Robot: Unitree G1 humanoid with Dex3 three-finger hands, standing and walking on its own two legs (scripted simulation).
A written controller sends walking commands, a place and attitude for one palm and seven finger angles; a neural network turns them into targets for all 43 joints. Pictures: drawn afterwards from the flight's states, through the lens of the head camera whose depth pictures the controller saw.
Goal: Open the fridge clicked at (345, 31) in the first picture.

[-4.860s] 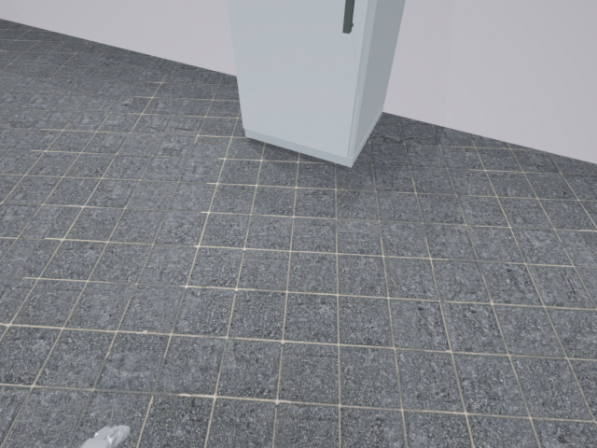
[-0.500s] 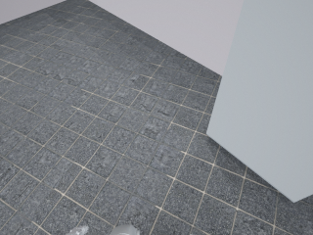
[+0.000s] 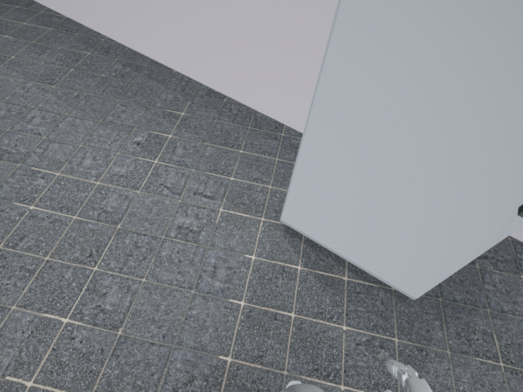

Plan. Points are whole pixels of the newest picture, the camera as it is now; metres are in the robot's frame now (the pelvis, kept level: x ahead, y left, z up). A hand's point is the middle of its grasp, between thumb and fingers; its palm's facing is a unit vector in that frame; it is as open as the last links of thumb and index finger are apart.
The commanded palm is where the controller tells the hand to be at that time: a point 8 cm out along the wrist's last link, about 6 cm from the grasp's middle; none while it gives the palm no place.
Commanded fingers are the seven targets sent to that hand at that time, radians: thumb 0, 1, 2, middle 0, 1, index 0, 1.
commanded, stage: turn to face it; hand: right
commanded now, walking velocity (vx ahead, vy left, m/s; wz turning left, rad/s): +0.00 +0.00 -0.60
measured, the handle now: out of the picture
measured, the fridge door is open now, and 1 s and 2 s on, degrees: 0 0 0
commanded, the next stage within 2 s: take the last steps up to it in 0.66 s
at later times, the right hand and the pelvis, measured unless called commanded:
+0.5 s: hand out of the picture -0.08 -0.23 -0.18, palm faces +0.33 +0.90 -0.28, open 7.4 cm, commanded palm none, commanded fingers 0.00 -0.90 -0.90 0.20 0.30 0.20 0.30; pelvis -0.01 -0.02 -0.01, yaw -16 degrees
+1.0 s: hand out of the picture -0.01 -0.20 -0.14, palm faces +0.43 +0.87 -0.24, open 7.4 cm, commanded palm none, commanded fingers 0.00 -0.90 -0.90 0.20 0.30 0.20 0.30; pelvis +0.00 +0.00 +0.01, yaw -24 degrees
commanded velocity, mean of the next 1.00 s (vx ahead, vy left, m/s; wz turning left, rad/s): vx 0.08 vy -0.02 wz -0.32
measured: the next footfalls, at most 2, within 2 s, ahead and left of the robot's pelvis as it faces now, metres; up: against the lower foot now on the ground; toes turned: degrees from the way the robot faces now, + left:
right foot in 0.44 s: -0.01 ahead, -0.12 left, +0.00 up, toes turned -21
left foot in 0.90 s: +0.07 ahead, +0.09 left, +0.00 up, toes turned -17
